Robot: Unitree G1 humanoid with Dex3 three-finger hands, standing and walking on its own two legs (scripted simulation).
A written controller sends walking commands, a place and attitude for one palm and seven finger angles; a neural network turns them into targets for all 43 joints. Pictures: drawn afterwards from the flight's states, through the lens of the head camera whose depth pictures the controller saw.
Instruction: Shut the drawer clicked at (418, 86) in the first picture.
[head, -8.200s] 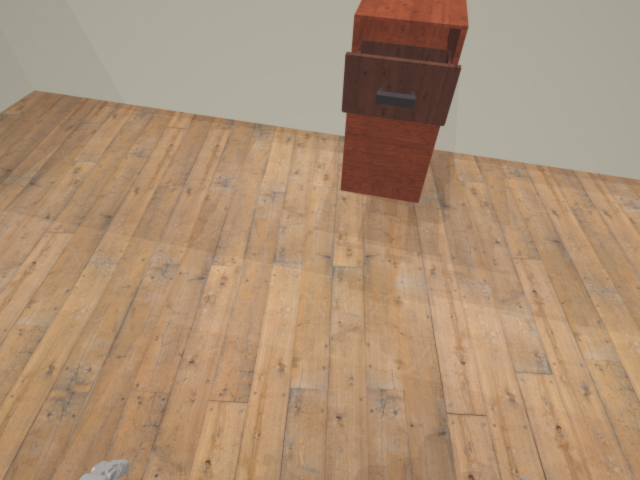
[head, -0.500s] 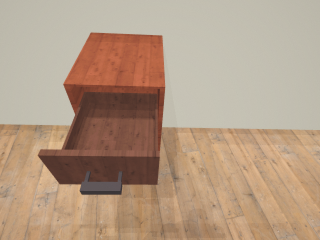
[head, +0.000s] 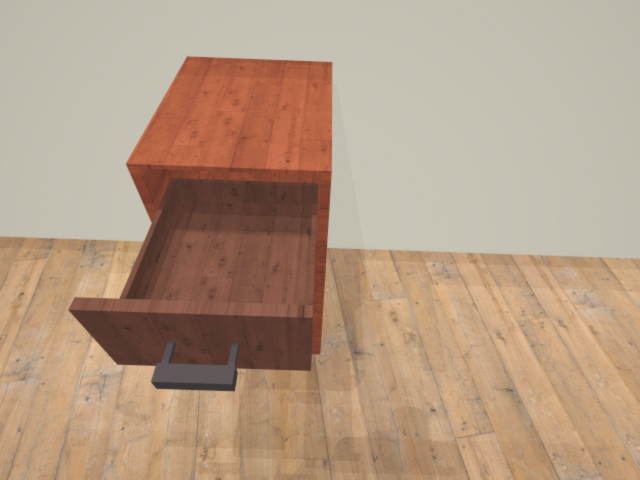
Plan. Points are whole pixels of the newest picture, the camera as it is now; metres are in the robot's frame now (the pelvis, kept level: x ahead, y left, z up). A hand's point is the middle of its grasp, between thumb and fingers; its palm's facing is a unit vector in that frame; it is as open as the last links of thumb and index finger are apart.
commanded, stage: come to a stop and stand still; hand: left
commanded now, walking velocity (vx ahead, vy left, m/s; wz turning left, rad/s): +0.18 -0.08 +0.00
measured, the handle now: (199, 362) +0.29 +0.20 -0.08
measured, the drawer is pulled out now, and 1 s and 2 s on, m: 0.30 0.30 0.30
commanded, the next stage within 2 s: look again from close up in 1.68 s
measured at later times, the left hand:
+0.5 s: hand out of the picture +0.02 +0.16 -0.17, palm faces +0.04 -0.97 -0.23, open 7.3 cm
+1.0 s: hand out of the picture -0.01 +0.22 -0.18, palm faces +0.02 -0.98 -0.17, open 7.4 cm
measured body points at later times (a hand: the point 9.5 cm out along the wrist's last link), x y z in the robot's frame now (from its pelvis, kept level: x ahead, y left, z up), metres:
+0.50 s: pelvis +0.01 -0.02 +0.00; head +0.05 -0.02 +0.45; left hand +0.02 +0.21 -0.15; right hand +0.07 -0.26 -0.16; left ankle +0.04 +0.13 -0.73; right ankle -0.08 -0.11 -0.73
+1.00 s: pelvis -0.03 +0.04 +0.00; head -0.04 +0.07 +0.45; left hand -0.01 +0.27 -0.17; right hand -0.02 -0.19 -0.15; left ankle +0.04 +0.09 -0.73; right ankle -0.03 -0.11 -0.72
